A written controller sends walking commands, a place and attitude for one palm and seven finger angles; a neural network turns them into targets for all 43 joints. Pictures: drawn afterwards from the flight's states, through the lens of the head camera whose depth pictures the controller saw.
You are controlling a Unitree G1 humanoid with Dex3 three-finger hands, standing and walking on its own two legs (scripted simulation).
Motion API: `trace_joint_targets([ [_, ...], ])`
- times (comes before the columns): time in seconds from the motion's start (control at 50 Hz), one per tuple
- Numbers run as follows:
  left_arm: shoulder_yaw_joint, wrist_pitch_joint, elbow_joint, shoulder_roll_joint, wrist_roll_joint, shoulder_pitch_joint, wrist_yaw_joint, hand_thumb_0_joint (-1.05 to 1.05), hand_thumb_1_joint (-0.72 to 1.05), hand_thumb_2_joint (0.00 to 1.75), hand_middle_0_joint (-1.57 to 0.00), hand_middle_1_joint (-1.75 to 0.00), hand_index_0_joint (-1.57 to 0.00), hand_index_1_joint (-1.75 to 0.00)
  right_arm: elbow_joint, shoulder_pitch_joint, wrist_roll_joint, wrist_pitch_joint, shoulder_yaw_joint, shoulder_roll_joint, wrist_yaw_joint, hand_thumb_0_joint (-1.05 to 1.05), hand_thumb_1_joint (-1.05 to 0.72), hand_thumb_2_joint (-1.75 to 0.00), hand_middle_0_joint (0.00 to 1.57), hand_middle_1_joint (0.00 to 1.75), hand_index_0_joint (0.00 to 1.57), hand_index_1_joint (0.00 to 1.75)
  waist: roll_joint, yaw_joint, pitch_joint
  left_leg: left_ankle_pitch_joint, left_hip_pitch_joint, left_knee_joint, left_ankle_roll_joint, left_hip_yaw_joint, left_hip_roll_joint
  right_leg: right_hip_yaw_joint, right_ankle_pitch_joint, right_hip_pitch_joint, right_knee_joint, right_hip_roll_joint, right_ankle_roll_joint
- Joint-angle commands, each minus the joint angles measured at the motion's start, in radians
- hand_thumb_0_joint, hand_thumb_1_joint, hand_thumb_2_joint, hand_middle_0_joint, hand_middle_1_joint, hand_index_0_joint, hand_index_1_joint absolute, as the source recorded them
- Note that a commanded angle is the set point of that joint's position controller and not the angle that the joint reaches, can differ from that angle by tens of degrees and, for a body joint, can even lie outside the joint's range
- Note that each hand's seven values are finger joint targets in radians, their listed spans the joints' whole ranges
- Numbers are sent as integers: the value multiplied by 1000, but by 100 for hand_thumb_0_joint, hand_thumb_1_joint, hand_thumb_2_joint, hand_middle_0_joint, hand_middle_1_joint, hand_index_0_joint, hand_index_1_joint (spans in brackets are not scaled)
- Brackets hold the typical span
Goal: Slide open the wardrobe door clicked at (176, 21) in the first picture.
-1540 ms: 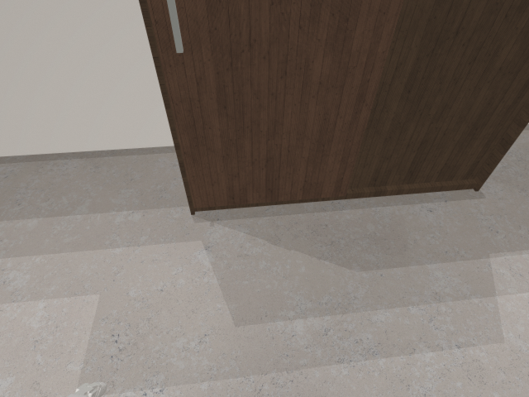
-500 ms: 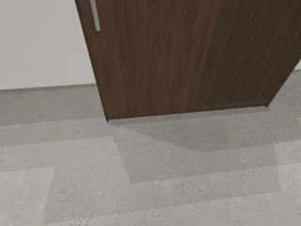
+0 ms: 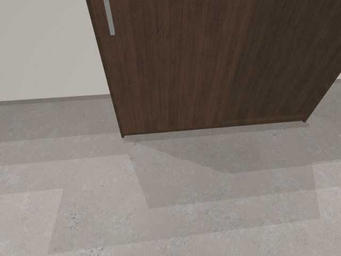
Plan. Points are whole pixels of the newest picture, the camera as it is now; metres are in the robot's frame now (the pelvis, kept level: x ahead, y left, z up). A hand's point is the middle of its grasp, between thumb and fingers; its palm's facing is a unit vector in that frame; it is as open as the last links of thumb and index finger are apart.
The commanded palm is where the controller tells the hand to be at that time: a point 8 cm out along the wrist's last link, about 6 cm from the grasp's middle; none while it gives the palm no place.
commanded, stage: walk to a spot facing it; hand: left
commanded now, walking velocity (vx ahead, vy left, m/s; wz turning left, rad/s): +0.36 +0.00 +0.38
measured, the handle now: out of the picture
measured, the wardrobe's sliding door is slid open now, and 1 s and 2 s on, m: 0.00 0.00 0.00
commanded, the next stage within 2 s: take the last steps up to it in 0.68 s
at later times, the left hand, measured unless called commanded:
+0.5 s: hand out of the picture +0.08 +0.23 -0.18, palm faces +0.10 -0.98 -0.14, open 7.3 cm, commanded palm none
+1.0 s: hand (111, 191) +0.34 +0.22 -0.18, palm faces +0.23 -0.95 -0.22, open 7.1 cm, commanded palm none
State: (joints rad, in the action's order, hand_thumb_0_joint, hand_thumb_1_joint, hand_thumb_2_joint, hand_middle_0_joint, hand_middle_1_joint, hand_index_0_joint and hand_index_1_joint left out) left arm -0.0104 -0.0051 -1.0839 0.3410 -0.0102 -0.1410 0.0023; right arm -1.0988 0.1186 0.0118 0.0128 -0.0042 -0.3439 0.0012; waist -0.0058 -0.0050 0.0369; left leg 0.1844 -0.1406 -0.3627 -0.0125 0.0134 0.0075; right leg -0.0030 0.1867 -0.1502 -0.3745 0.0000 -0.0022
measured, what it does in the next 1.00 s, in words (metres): walks ahead: right foot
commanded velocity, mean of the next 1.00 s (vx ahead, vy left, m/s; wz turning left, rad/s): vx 0.32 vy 0.01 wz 0.16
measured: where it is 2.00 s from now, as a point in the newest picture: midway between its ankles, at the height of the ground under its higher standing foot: (158, 194)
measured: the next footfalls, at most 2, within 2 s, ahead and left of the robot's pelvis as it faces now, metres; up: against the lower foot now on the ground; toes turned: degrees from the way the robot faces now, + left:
right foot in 0.78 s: +0.40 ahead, -0.06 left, +0.00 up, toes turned +1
left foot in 1.20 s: +0.47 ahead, +0.19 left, +0.00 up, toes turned +20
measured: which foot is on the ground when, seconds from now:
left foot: down 0.00-0.78, up 0.80-1.00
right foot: down 0.00-0.32, up 0.34-0.76, down 0.78-1.00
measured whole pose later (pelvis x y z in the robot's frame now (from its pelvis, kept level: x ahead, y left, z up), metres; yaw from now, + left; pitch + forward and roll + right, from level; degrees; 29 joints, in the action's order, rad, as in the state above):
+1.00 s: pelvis +0.32 +0.03 -0.01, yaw +11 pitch -1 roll -1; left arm 0.06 -0.07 -1.03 0.17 -0.02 -0.22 -0.03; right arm -1.05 0.26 0.03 0.02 0.06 -0.18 0.01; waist -0.03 0.02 0.04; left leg 0.33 -0.50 -1.09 0.01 -0.05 0.10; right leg 0.19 0.23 -0.24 -0.49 0.02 -0.05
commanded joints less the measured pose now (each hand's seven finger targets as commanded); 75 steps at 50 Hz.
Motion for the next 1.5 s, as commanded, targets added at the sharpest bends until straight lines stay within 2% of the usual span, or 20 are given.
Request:
trace_joint_targets([
  [0.0,32,-15,49,135,1,5,-17,0,90,90,-20,-30,-20,-30,42,-20,0,12,24,-129,7,0,-90,-90,20,30,20,30,17,2,-76,-51,-1,48,25,84,100,-96,-16,17,78,121,-14],
  [0.08,39,13,35,117,-11,-94,-8,0,90,90,-20,-30,-20,-30,37,52,15,-17,14,-59,-3,0,-90,-90,20,30,20,30,92,-16,24,326,-180,-40,23,50,27,-165,447,-26,131,148,-32],
  [0.14,66,8,53,158,-14,-152,-10,0,90,90,-20,-30,-20,-30,68,70,13,-17,26,-37,-4,0,-90,-90,20,30,20,30,206,-29,59,281,-280,-288,23,-35,3,-310,597,-30,240,291,-118],
  [0.24,75,-18,75,104,-12,-125,-7,0,90,90,-20,-30,-20,-30,51,207,5,13,36,28,-16,0,-90,-90,20,30,20,30,95,37,56,167,-88,-154,37,-89,23,-101,389,-129,99,251,-115],
  [0.26,70,-15,81,69,-9,-119,-5,0,90,90,-20,-30,-20,-30,31,279,4,20,38,27,-11,0,-90,-90,20,30,20,30,29,61,59,173,10,-77,41,-61,21,-35,369,-204,0,196,-84],
  [0.3,45,-16,132,-52,-4,-83,5,0,90,90,-20,-30,-20,-30,-13,463,18,34,78,-98,9,0,-90,-90,20,30,20,30,-330,115,100,440,135,226,178,483,329,150,374,-511,-498,4,9],
  [0.32,50,-25,159,-28,-18,-22,-1,0,90,90,-20,-30,-20,-30,-14,470,12,32,72,-83,13,0,-90,-90,20,30,20,30,-238,105,141,412,103,256,222,536,361,42,357,-564,-626,46,-9],
  [0.4,60,-41,119,-61,-20,-55,18,0,90,90,-20,-30,-20,-30,5,397,4,67,49,29,25,0,-90,-90,20,30,20,30,-54,49,114,46,107,207,219,326,277,8,149,-565,-725,125,7],
  [0.64,63,-39,172,-138,-4,101,19,0,90,90,-20,-30,-20,-30,-67,474,9,77,55,88,40,0,-90,-90,20,30,20,30,-128,69,117,-447,129,140,177,63,214,124,-11,-387,-294,69,0],
  [0.72,90,-55,81,-79,-15,-211,8,0,90,90,-20,-30,-20,-30,-52,411,1,70,67,52,40,0,-90,-90,20,30,20,30,-65,-82,-38,-643,64,-236,117,8,167,141,-79,40,-163,7,-42],
  [0.74,112,-70,47,5,-26,-351,-6,0,90,90,-20,-30,-20,-30,-37,430,-7,68,65,85,30,0,-90,-90,20,30,20,30,87,-131,-153,-359,-144,-518,79,-17,104,-52,-103,314,-130,181,-95],
  [0.76,135,-72,27,100,-22,-435,-17,0,90,90,-20,-30,-20,-30,-11,499,-16,72,55,140,28,0,-90,-90,20,30,20,30,305,-111,-296,337,-354,-869,37,-54,-57,-483,-297,478,-32,485,-208],
  [0.84,95,-68,70,-43,-8,-181,-27,0,90,90,-20,-30,-20,-30,20,295,2,44,63,164,17,0,-90,-90,20,30,20,30,31,-27,13,207,-390,-987,51,33,106,-248,-115,-30,104,403,-199],
  [0.9,72,-72,73,-97,-17,-149,-25,0,90,90,-20,-30,-20,-30,19,322,14,8,54,194,7,0,-90,-90,20,30,20,30,101,33,31,155,-307,-829,23,-14,117,-51,-112,-199,149,315,-140],
  [1.08,83,-68,40,-34,-18,-247,-13,0,90,90,-20,-30,-20,-30,116,87,10,25,54,160,-25,0,-90,-90,20,30,20,30,105,-26,22,79,-267,-346,-1,-123,90,-38,-30,-73,147,293,-154],
  [1.16,86,-55,26,-34,-11,-244,-12,0,90,90,-20,-30,-20,-30,89,176,12,43,63,115,-17,0,-90,-90,20,30,20,30,32,34,0,41,7,-127,11,-165,50,37,-30,-134,-29,229,-103],
  [1.2,67,-55,66,-123,-3,-239,-1,0,90,90,-20,-30,-20,-30,42,389,24,51,106,-59,2,0,-90,-90,20,30,20,30,-359,109,-78,66,288,87,159,309,398,194,346,-446,-548,29,-6],
  [1.22,69,-55,91,-99,-14,-185,-7,0,90,90,-20,-30,-20,-30,34,411,17,39,102,-57,9,0,-90,-90,20,30,20,30,-256,115,-39,67,254,131,219,355,451,99,407,-520,-722,43,-16],
  [1.3,78,-35,36,-123,-21,-203,5,0,90,90,-20,-30,-20,-30,74,229,8,58,59,76,21,0,-90,-90,20,30,20,30,-61,21,53,15,19,183,157,117,328,25,148,-467,-815,134,-2],
  [1.48,76,-5,72,-152,-20,-115,8,0,90,90,-20,-30,-20,-30,25,298,5,72,64,91,29,0,-90,-90,20,30,20,30,-86,10,48,-232,101,191,185,-36,278,65,22,-470,-529,143,39],
])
